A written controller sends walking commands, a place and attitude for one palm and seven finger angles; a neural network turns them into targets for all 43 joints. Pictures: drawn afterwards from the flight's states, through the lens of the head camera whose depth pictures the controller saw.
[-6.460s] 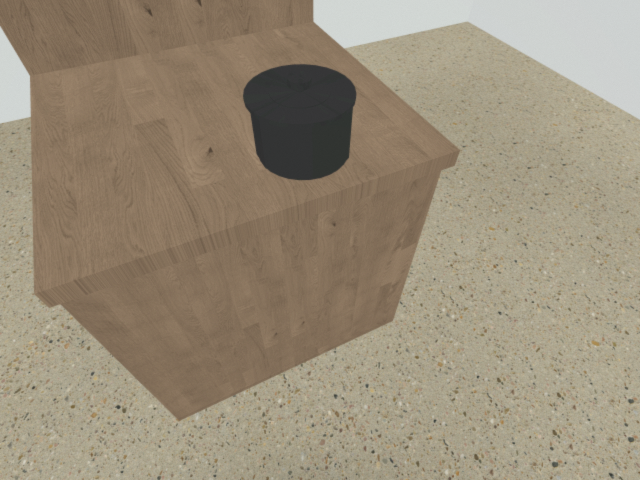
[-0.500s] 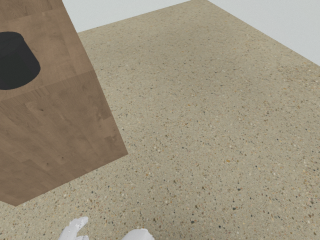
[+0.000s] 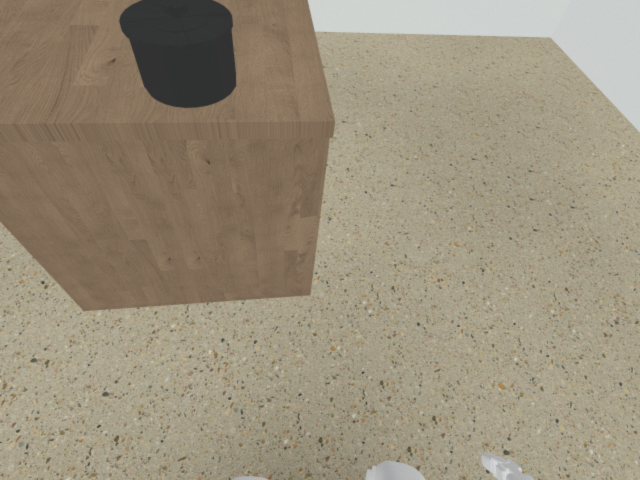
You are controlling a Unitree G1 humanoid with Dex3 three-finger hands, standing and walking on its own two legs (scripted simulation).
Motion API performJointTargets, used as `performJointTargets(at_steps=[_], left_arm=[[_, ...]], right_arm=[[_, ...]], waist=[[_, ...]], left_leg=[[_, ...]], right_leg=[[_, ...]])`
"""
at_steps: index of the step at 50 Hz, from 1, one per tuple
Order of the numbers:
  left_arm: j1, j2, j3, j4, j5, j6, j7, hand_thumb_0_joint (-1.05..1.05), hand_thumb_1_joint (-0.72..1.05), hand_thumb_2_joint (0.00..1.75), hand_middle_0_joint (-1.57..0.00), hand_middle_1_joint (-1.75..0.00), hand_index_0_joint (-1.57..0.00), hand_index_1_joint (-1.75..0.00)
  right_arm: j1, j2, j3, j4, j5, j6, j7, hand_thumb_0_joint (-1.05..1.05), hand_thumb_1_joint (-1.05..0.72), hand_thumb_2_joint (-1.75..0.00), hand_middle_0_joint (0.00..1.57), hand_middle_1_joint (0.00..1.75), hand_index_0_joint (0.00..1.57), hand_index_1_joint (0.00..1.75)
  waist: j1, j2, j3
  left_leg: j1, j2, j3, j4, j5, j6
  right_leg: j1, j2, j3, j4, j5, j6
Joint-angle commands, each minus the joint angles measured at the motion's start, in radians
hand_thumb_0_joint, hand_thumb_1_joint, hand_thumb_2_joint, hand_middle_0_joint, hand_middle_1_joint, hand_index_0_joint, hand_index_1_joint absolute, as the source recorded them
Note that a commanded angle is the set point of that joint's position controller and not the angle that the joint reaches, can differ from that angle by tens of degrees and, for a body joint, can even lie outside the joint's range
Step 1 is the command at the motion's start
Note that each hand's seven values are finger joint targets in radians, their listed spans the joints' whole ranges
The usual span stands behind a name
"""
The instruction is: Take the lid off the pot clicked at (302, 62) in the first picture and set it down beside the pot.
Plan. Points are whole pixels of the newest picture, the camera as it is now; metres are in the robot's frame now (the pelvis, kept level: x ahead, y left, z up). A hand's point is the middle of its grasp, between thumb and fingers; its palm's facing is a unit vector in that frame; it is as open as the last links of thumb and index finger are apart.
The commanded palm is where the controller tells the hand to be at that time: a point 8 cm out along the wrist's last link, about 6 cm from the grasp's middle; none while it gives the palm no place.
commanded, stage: turn to face it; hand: left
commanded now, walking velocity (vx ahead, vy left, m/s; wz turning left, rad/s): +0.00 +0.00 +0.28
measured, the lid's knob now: (175, 6) +0.80 +0.34 +0.15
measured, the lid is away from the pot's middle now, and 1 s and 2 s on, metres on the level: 0.00 0.00 0.00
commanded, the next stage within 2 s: take the last steps up to it in 0.24 s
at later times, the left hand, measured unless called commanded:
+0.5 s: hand out of the picture +0.06 +0.15 -0.14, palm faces +0.18 -0.95 -0.26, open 7.4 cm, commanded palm none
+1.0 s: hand out of the picture +0.02 +0.22 -0.17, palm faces +0.27 -0.95 -0.17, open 7.4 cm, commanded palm none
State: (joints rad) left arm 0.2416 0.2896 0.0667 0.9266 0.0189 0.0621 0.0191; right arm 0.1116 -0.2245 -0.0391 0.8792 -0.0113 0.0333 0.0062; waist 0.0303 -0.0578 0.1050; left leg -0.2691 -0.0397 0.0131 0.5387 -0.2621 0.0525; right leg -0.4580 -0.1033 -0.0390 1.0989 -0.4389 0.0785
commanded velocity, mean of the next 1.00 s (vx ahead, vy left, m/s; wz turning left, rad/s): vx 0.20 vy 0.03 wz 0.12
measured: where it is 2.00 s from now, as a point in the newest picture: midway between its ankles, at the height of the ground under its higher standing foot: (277, 418)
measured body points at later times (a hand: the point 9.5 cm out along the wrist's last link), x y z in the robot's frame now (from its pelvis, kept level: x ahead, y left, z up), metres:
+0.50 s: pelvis +0.02 -0.04 +0.01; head +0.05 -0.07 +0.46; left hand +0.05 +0.20 -0.12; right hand +0.07 -0.28 -0.16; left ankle -0.03 +0.10 -0.65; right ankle +0.03 -0.13 -0.73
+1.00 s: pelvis +0.12 +0.06 +0.00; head +0.14 +0.08 +0.45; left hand +0.01 +0.27 -0.16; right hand +0.25 -0.14 -0.13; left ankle +0.10 +0.14 -0.73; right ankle +0.09 -0.08 -0.66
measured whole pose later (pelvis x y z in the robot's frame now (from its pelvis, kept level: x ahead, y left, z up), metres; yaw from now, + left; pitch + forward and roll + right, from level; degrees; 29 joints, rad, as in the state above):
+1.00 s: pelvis +0.12 +0.06 +0.00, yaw +11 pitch +0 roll +1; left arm 0.40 0.19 0.05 1.12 0.03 -0.01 -0.01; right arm 0.19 -0.13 -0.04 0.98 -0.01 -0.07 -0.01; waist 0.04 -0.06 0.04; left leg -0.21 -0.02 0.11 0.46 -0.27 0.05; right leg -0.42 -0.10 -0.05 1.09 -0.37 -0.01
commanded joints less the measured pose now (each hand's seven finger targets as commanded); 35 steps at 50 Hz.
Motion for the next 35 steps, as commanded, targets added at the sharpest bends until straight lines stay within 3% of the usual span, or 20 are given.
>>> performJointTargets(at_steps=[1, 3, 8, 11, 13, 14, 15, 16, 17, 18, 19, 20, 21, 27, 29, 35], left_arm=[[0.018, 0.066, 0.012, -0.066, 0.001, -0.026, -0.002, 0.0, 0.9, 0.9, -0.2, -0.3, -0.2, -0.3], [-0.001, 0.061, 0.008, -0.069, 0.0, -0.027, 0.0, 0.0, 0.9, 0.9, -0.2, -0.3, -0.2, -0.3], [-0.057, 0.037, 0.0, -0.085, -0.004, -0.031, 0.004, 0.0, 0.9, 0.9, -0.2, -0.3, -0.2, -0.3], [-0.02, 0.025, -0.004, -0.074, -0.01, -0.039, 0.008, 0.0, 0.9, 0.9, -0.2, -0.3, -0.2, -0.3], [0.016, 0.024, -0.002, -0.058, -0.012, -0.052, 0.01, 0.0, 0.9, 0.9, -0.2, -0.3, -0.2, -0.3], [0.042, 0.039, 0.0, -0.048, -0.012, -0.062, 0.014, 0.0, 0.9, 0.9, -0.2, -0.3, -0.2, -0.3], [0.059, 0.093, 0.009, -0.041, -0.002, -0.074, 0.02, 0.0, 0.9, 0.9, -0.2, -0.3, -0.2, -0.3], [0.073, 0.157, 0.021, -0.042, 0.004, -0.078, 0.022, 0.0, 0.9, 0.9, -0.2, -0.3, -0.2, -0.3], [0.082, 0.139, 0.025, -0.043, -0.001, -0.079, 0.025, 0.0, 0.9, 0.9, -0.2, -0.3, -0.2, -0.3], [0.055, 0.118, 0.023, -0.043, -0.003, -0.077, 0.026, 0.0, 0.9, 0.9, -0.2, -0.3, -0.2, -0.3], [0.036, 0.09, 0.021, -0.048, -0.004, -0.08, 0.023, 0.0, 0.9, 0.9, -0.2, -0.3, -0.2, -0.3], [0.019, 0.072, 0.018, -0.051, -0.005, -0.085, 0.017, 0.0, 0.9, 0.9, -0.2, -0.3, -0.2, -0.3], [0.029, 0.06, 0.018, -0.047, -0.004, -0.093, 0.012, 0.0, 0.9, 0.9, -0.2, -0.3, -0.2, -0.3], [0.17, 0.036, 0.017, 0.026, 0.002, -0.123, 0.004, 0.0, 0.9, 0.9, -0.2, -0.3, -0.2, -0.3], [0.19, 0.034, 0.015, 0.046, 0.006, -0.129, 0.003, 0.0, 0.9, 0.9, -0.2, -0.3, -0.2, -0.3], [0.244, 0.039, 0.008, 0.11, 0.011, -0.133, -0.004, 0.0, 0.9, 0.9, -0.2, -0.3, -0.2, -0.3]], right_arm=[[0.055, -0.184, -0.046, -0.035, 0.001, -0.023, -0.017, 0.0, -0.9, -0.9, 0.2, 0.3, 0.2, 0.3], [0.08, -0.182, -0.045, -0.025, 0.0, -0.022, -0.018, 0.0, -0.9, -0.9, 0.2, 0.3, 0.2, 0.3], [0.116, -0.175, -0.05, -0.003, -0.007, -0.017, -0.022, 0.0, -0.9, -0.9, 0.2, 0.3, 0.2, 0.3], [0.096, -0.175, -0.052, 0.001, -0.01, -0.015, -0.025, 0.0, -0.9, -0.9, 0.2, 0.3, 0.2, 0.3], [0.091, -0.159, -0.05, 0.013, -0.003, -0.016, -0.025, 0.0, -0.9, -0.9, 0.2, 0.3, 0.2, 0.3], [0.087, -0.14, -0.045, 0.018, 0.004, -0.019, -0.023, 0.0, -0.9, -0.9, 0.2, 0.3, 0.2, 0.3], [0.103, -0.088, -0.039, 0.021, 0.014, -0.023, -0.017, 0.0, -0.9, -0.9, 0.2, 0.3, 0.2, 0.3], [0.105, -0.044, -0.029, 0.0, 0.013, -0.022, -0.015, 0.0, -0.9, -0.9, 0.2, 0.3, 0.2, 0.3], [0.093, -0.087, -0.043, 0.01, 0.0, -0.002, -0.02, 0.0, -0.9, -0.9, 0.2, 0.3, 0.2, 0.3], [0.091, -0.084, -0.046, 0.029, -0.005, 0.004, -0.018, 0.0, -0.9, -0.9, 0.2, 0.3, 0.2, 0.3], [0.105, -0.083, -0.047, 0.05, -0.008, 0.003, -0.011, 0.0, -0.9, -0.9, 0.2, 0.3, 0.2, 0.3], [0.123, -0.081, -0.047, 0.063, -0.01, 0.001, -0.003, 0.0, -0.9, -0.9, 0.2, 0.3, 0.2, 0.3], [0.127, -0.072, -0.048, 0.069, -0.014, -0.002, 0.004, 0.0, -0.9, -0.9, 0.2, 0.3, 0.2, 0.3], [0.058, -0.047, -0.046, 0.067, -0.016, -0.015, 0.022, 0.0, -0.9, -0.9, 0.2, 0.3, 0.2, 0.3], [0.037, -0.039, -0.043, 0.062, -0.016, -0.019, 0.024, 0.0, -0.9, -0.9, 0.2, 0.3, 0.2, 0.3], [-0.038, -0.011, -0.026, 0.044, -0.011, -0.04, 0.033, 0.0, -0.9, -0.9, 0.2, 0.3, 0.2, 0.3]], waist=[[-0.034, 0.202, -0.129], [-0.042, 0.177, -0.127], [-0.061, 0.193, -0.121], [-0.039, 0.184, -0.134], [-0.019, 0.165, -0.146], [0.0, 0.134, -0.155], [0.0, -0.017, -0.167], [-0.001, -0.195, -0.144], [0.013, -0.187, -0.145], [0.002, -0.143, -0.112], [-0.01, -0.081, -0.08], [-0.022, -0.06, -0.069], [-0.017, -0.07, -0.071], [0.025, -0.069, -0.033], [0.024, -0.074, -0.022], [0.039, -0.082, -0.005]], left_leg=[[0.128, 0.235, -0.225, -0.23, 0.36, 0.109], [0.146, 0.244, -0.255, -0.234, 0.351, 0.121], [0.146, 0.25, -0.304, -0.218, 0.35, 0.134], [0.093, 0.249, -0.336, -0.181, 0.372, 0.127], [0.049, 0.215, -0.32, -0.131, 0.382, 0.095], [-0.005, 0.183, -0.298, -0.079, 0.322, 0.057], [-0.123, 0.099, -0.212, 0.042, 0.13, -0.006], [-0.235, -0.027, -0.065, 0.194, -0.216, -0.068], [-0.203, 0.008, -0.102, 0.373, -0.324, -0.067], [-0.233, 0.018, -0.112, 0.495, -0.29, -0.066], [-0.269, 0.037, -0.102, 0.569, -0.223, -0.069], [-0.287, 0.051, -0.092, 0.601, -0.16, -0.073], [-0.302, 0.061, -0.078, 0.612, -0.116, -0.078], [-0.382, 0.105, -0.03, 0.522, -0.017, -0.092], [-0.391, 0.119, -0.02, 0.467, -0.008, -0.092], [-0.295, 0.103, 0.033, 0.246, -0.005, -0.069]], right_leg=[[-0.048, 0.003, 0.023, -0.039, 0.072, 0.015], [-0.054, 0.011, 0.025, -0.083, 0.063, 0.016], [-0.001, 0.041, 0.023, -0.234, 0.021, 0.003], [0.118, 0.068, 0.02, -0.377, 0.035, -0.015], [0.233, 0.079, 0.011, -0.546, 0.147, -0.021], [0.332, 0.054, 0.03, -0.686, 0.246, -0.024], [0.445, -0.091, 0.181, -0.77, 0.328, -0.062], [0.442, -0.301, 0.379, -0.807, 0.448, -0.183], [0.345, -0.341, 0.38, -0.822, 0.488, -0.254], [0.324, -0.296, 0.358, -0.833, 0.408, -0.267], [0.324, -0.255, 0.308, -0.847, 0.313, -0.254], [0.328, -0.218, 0.245, -0.854, 0.242, -0.231], [0.339, -0.201, 0.214, -0.864, 0.2, -0.216], [0.42, -0.207, 0.195, -0.93, 0.095, -0.205], [0.424, -0.216, 0.186, -0.942, 0.096, -0.213], [0.387, -0.216, 0.144, -0.956, 0.111, -0.226]])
